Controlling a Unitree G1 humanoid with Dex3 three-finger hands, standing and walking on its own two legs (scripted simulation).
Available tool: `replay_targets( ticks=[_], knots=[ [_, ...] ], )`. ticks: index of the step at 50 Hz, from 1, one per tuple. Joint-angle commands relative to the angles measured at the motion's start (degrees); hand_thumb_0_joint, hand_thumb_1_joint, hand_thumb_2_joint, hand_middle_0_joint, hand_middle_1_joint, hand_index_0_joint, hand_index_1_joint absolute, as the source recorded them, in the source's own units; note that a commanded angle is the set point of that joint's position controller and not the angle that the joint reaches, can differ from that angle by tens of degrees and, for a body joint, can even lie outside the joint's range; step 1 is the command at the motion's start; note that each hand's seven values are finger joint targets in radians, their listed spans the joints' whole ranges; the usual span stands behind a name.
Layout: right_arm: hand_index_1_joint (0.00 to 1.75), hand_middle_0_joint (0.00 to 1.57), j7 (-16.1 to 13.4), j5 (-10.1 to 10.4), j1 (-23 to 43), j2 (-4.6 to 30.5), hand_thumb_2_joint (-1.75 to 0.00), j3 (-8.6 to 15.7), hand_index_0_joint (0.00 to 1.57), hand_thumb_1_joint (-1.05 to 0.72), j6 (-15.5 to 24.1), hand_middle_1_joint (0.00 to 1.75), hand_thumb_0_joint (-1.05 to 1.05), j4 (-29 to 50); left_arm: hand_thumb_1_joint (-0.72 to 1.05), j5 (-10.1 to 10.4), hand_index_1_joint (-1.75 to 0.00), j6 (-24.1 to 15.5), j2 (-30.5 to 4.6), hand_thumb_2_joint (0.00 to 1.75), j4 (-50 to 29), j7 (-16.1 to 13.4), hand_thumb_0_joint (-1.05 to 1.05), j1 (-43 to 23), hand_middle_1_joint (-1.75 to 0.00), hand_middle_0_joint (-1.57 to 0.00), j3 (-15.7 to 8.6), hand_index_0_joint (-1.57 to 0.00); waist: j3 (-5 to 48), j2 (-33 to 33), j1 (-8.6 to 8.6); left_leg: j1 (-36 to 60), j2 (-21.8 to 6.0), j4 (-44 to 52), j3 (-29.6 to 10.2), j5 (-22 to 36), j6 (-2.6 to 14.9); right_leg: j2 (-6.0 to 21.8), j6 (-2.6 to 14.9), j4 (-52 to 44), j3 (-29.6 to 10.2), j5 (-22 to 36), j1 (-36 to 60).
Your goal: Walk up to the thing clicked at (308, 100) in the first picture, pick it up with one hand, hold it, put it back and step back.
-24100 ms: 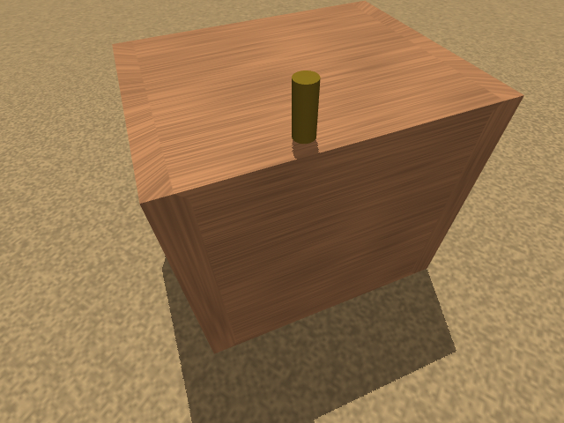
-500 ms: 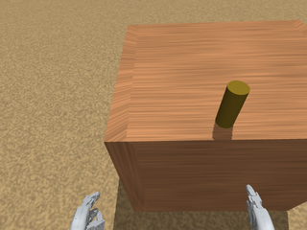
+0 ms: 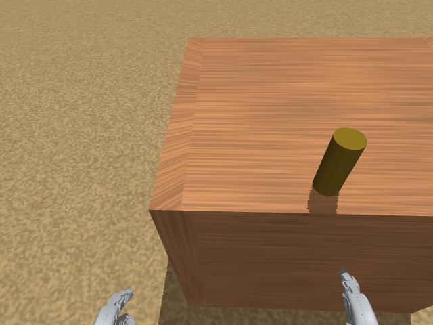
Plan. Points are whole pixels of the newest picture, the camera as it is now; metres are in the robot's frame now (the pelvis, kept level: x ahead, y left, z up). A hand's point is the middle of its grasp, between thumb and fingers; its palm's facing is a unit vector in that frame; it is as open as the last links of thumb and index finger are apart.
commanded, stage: home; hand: right
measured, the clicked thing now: (336, 164) +0.39 -0.19 +0.09
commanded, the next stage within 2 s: stand in 1.66 s
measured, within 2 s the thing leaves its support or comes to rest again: neither
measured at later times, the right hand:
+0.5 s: hand out of the picture +0.02 -0.27 -0.14, palm faces -0.06 +0.92 -0.38, open 17.4 cm
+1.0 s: hand out of the picture +0.04 -0.25 -0.14, palm faces -0.06 +0.93 -0.36, open 17.5 cm
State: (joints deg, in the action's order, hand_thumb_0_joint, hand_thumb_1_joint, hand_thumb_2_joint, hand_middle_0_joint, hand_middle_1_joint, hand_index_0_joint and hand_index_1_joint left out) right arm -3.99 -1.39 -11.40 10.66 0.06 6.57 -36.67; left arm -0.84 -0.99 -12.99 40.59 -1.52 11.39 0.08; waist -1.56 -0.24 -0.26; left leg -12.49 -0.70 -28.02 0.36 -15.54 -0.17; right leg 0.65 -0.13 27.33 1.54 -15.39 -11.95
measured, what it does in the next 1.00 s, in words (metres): stands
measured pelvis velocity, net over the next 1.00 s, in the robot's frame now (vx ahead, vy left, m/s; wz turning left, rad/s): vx -0.03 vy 0.00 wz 0.01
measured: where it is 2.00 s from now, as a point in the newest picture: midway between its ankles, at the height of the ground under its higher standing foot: outside the picture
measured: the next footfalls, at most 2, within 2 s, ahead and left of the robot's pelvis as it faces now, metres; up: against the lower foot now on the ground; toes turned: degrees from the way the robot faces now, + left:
none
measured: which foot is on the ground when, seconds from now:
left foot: down 0.00-1.00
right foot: down 0.00-1.00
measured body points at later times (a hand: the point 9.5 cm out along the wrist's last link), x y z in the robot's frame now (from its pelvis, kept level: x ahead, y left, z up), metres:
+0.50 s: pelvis -0.03 +0.00 +0.01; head -0.04 +0.01 +0.46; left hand +0.03 +0.31 -0.13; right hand +0.03 -0.31 -0.12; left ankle -0.01 +0.12 -0.74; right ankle -0.01 -0.12 -0.74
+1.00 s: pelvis -0.03 +0.00 +0.01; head -0.04 +0.00 +0.46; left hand +0.02 +0.30 -0.13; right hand +0.04 -0.30 -0.12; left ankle -0.01 +0.12 -0.74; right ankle -0.01 -0.12 -0.74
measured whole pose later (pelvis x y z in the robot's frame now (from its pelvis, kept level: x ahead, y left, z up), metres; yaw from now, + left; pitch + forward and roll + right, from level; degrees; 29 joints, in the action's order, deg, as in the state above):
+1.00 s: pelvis -0.03 +0.00 +0.01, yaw +0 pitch -4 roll +0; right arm 0.3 -1.1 -8.4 20.5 -1.6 0.9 -63.7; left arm -0.8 -0.1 -20.9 64.6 1.0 9.1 0.4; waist -1.9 -0.3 0.1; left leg -7.4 -0.6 -20.1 0.0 -9.1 -0.2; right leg 0.7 -0.1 19.3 2.0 -9.1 -6.6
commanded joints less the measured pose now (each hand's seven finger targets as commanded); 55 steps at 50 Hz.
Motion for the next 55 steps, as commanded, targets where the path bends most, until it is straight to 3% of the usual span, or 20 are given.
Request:
replay_targets(
  ticks=[1, 2, 6, 7, 10, 12, 13, 15, 17, 21, 26, 29, 32, 36, 40, 43, 45, 50, 55],
  knots=[
    [0.05, 0.05, 1.89, -0.48, -1.40, 17.54, -0.05, 4.35, 0.05, 0.55, -1.01, 0.05, 0.00, -1.91, 0.90, -1.26, -0.30, -1.48, -15.50, 0.90, -1.60, 0.34, 0.00, -0.04, -0.30, -0.20, -4.66, -0.20, 13.00, -0.18, 0.12, 5.87, -5.97, -0.57, -3.57, 31.19, 2.45, 5.81, 1.67, 1.17, -4.18, 28.39, 6.15],
    [0.05, 0.05, 2.35, -0.21, 0.51, 17.37, -0.04, 3.72, 0.05, 0.57, -1.20, 0.05, 0.00, -2.92, 0.90, -0.84, -0.30, -1.30, -15.09, 0.90, -0.76, 0.58, 0.00, -0.13, -0.30, -0.20, -4.25, -0.20, 11.49, 0.33, 0.82, 4.99, -5.80, -0.09, -3.78, 28.58, 2.49, 5.82, 1.41, 0.05, -3.98, 26.73, 5.77],
    [0.05, 0.05, 3.06, -0.09, 3.99, 18.52, -0.05, 2.17, 0.05, 0.56, -2.20, 0.05, 0.00, -8.51, 0.90, -0.73, -0.30, -0.96, -15.95, 0.90, 3.80, 1.24, 0.00, -2.77, -0.30, -0.20, -3.34, -0.20, 4.89, 0.79, 1.04, 2.35, -5.57, 4.11, -4.55, 19.00, 2.20, 5.84, 1.52, -3.90, -4.42, 16.86, 3.97],
    [0.05, 0.05, 3.16, -0.12, 4.26, 19.08, -0.05, 2.14, 0.05, 0.55, -2.26, 0.05, 0.00, -9.70, 0.90, -0.86, -0.30, -0.93, -16.41, 0.90, 4.84, 1.36, 0.00, -3.13, -0.30, -0.20, -3.31, -0.20, 5.30, 0.49, 0.90, 3.63, -5.70, 4.20, -4.74, 20.38, 2.24, 5.86, 1.73, -4.00, -4.42, 17.63, 4.43],
    [0.05, 0.05, 3.28, 0.10, 4.75, 20.63, -0.05, 1.59, 0.05, 0.55, -2.73, 0.05, 0.00, -13.39, 0.90, -0.71, -0.30, -0.69, -16.76, 0.90, 7.77, 1.68, 0.00, -4.57, -0.30, -0.20, -2.74, -0.20, 3.71, 1.69, 0.76, 2.55, -5.85, 6.78, -5.34, 17.43, 2.21, 5.77, 1.72, -5.74, -4.73, 14.36, 5.79],
    [0.05, 0.05, 3.39, 0.20, 5.55, 21.09, -0.05, 1.34, 0.05, 0.55, -3.22, 0.05, 0.00, -15.18, 0.90, -0.78, -0.30, -0.50, -18.17, 0.90, 10.03, 1.69, 0.00, -4.55, -0.30, -0.20, -2.60, -0.20, 1.90, 0.12, 0.67, 3.36, -5.53, 8.13, -5.59, 12.01, 2.05, 5.59, 1.83, -8.11, -5.02, 8.77, 3.67],
    [0.05, 0.05, 3.50, 0.31, 5.71, 21.43, -0.06, 1.16, 0.05, 0.53, -3.38, 0.05, 0.00, -16.13, 0.90, -0.75, -0.30, -0.65, -18.51, 0.90, 10.85, 1.71, 0.00, -4.83, -0.30, -0.20, -2.40, -0.20, 2.95, -0.41, 0.59, 4.44, -5.62, 7.87, -5.57, 13.02, 2.12, 5.92, 2.03, -8.46, -5.24, 10.57, 4.50],
    [0.05, 0.05, 3.50, 0.30, 4.82, 22.61, -0.05, 1.02, 0.05, 0.55, -3.65, 0.05, 0.00, -18.10, 0.90, -0.59, -0.30, -0.49, -18.95, 0.90, 12.12, 1.82, 0.00, -6.22, -0.30, -0.20, -2.16, -0.20, 2.05, 0.86, -0.15, 2.90, -5.57, 10.00, -5.51, 9.88, 2.05, 5.78, 1.90, -9.19, -5.54, 7.87, 5.20],
    [0.05, 0.05, 3.59, 0.24, 6.01, 23.07, -0.06, 0.81, 0.05, 0.54, -3.92, 0.05, 0.00, -19.32, 0.90, -0.59, -0.30, -0.40, -19.41, 0.90, 13.98, 1.84, 0.00, -4.70, -0.30, -0.20, -1.77, -0.20, 0.86, 1.12, 0.52, 3.02, -5.61, 10.69, -6.01, 5.90, 2.13, 5.85, 1.91, -11.01, -5.86, 4.17, 3.81],
    [0.05, 0.05, 3.76, 0.14, 5.24, 23.85, -0.04, 0.70, 0.05, 0.57, -4.48, 0.05, 0.00, -21.40, 0.90, -0.60, -0.30, -0.15, -20.81, 0.90, 16.58, 1.91, 0.00, -4.47, -0.30, -0.20, -1.68, -0.20, -1.57, 0.42, 0.33, 0.30, -5.47, 13.27, -6.93, -2.51, 2.16, 5.61, 1.82, -12.78, -6.55, -3.32, 2.32],
    [0.05, 0.05, 3.87, 0.16, 4.63, 23.71, -0.05, 0.61, 0.05, 0.56, -4.31, 0.05, 0.00, -22.97, 0.90, -0.36, -0.30, -0.48, -21.06, 0.90, 18.44, 1.89, 0.00, -4.07, -0.30, -0.20, -1.57, -0.20, 1.14, 0.26, 0.23, 3.73, -5.69, 12.34, -6.76, 2.11, 2.33, 6.03, 2.05, -12.69, -6.92, 0.94, 3.21],
    [0.05, 0.05, 3.79, 0.12, 4.28, 24.15, -0.05, 0.78, 0.05, 0.55, -4.43, 0.05, 0.00, -23.28, 0.90, -0.27, -0.30, -0.50, -20.84, 0.90, 19.18, 1.78, 0.00, -4.02, -0.30, -0.20, -1.59, -0.20, 0.04, 1.50, -0.03, 2.35, -5.54, 12.71, -6.87, 0.89, 2.45, 5.85, 1.83, -13.05, -6.75, 0.64, 3.25],
    [0.05, 0.05, 3.81, 0.32, 4.04, 23.45, -0.05, 0.80, 0.05, 0.56, -4.75, 0.05, 0.00, -23.61, 0.90, -0.38, -0.30, -0.40, -21.18, 0.90, 19.94, 1.66, 0.00, -3.33, -0.30, -0.20, -1.71, -0.20, -1.35, -0.37, 0.09, 2.95, -5.28, 12.00, -6.85, -0.52, 2.51, 6.07, 1.86, -14.27, -7.36, -3.37, 0.84],
    [0.05, 0.05, 3.66, 0.23, 4.28, 23.32, -0.05, 0.90, 0.05, 0.56, -4.51, 0.05, 0.00, -23.65, 0.90, -0.16, -0.30, -0.40, -20.15, 0.90, 20.02, 1.63, 0.00, -3.50, -0.30, -0.20, -1.66, -0.20, 0.44, 1.25, 0.19, 3.02, -5.68, 12.44, -6.89, 2.53, 2.34, 5.99, 1.84, -12.79, -6.83, 2.38, 3.01],
    [0.05, 0.05, 3.61, 0.47, 4.72, 22.83, -0.05, 0.74, 0.05, 0.55, -4.54, 0.05, 0.00, -23.84, 0.90, -0.06, -0.30, -0.31, -19.76, 0.90, 20.62, 1.58, 0.00, -2.95, -0.30, -0.20, -1.62, -0.20, -0.56, 1.20, 0.56, 2.22, -5.92, 13.32, -7.35, 2.09, 2.17, 5.81, 1.64, -12.62, -6.36, 2.76, 3.25],
    [0.05, 0.05, 3.52, 0.49, 4.99, 22.82, -0.05, 0.73, 0.05, 0.56, -4.49, 0.05, 0.00, -23.64, 0.90, -0.14, -0.30, -0.43, -19.87, 0.90, 20.65, 1.49, 0.00, -3.39, -0.30, -0.20, -1.77, -0.20, 0.98, 0.67, 0.53, 3.54, -6.01, 12.57, -6.91, 5.46, 2.27, 6.30, 1.59, -12.14, -6.37, 5.95, 4.44],
    [0.05, 0.05, 3.45, 0.68, 4.77, 22.73, -0.05, 0.71, 0.05, 0.55, -4.53, 0.05, 0.00, -23.73, 0.90, -0.14, -0.30, -0.36, -19.88, 0.90, 20.62, 1.40, 0.00, -3.79, -0.30, -0.20, -1.78, -0.20, 0.34, 0.26, 0.32, 3.74, -5.93, 12.91, -6.86, 5.34, 2.01, 6.22, 1.60, -12.45, -6.30, 4.56, 3.66],
    [0.05, 0.05, 3.41, 0.63, 5.44, 22.94, -0.04, 0.67, 0.05, 0.57, -4.56, 0.05, 0.00, -23.83, 0.90, -0.07, -0.30, -0.45, -19.75, 0.90, 20.51, 1.41, 0.00, -4.22, -0.30, -0.20, -1.76, -0.20, 1.28, 0.77, 0.46, 4.64, -6.14, 12.65, -6.58, 7.49, 1.96, 6.57, 1.37, -12.42, -6.31, 7.19, 4.73],
    [0.05, 0.05, 3.49, 0.68, 5.97, 22.69, -0.05, 0.83, 0.05, 0.55, -4.76, 0.05, 0.00, -24.05, 0.90, -0.15, -0.30, -0.30, -19.45, 0.90, 20.62, 1.36, 0.00, -4.75, -0.30, -0.20, -1.66, -0.20, -0.77, 0.29, 0.44, 3.29, -5.97, 13.24, -6.82, 4.48, 1.81, 6.28, 1.37, -13.37, -6.01, 2.68, 3.19]
  ],
)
